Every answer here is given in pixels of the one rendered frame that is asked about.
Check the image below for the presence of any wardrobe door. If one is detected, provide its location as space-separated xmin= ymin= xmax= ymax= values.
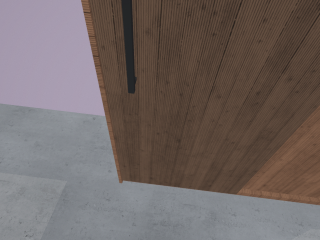
xmin=242 ymin=106 xmax=320 ymax=198
xmin=89 ymin=0 xmax=320 ymax=195

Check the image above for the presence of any handle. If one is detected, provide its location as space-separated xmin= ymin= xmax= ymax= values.
xmin=121 ymin=0 xmax=137 ymax=94

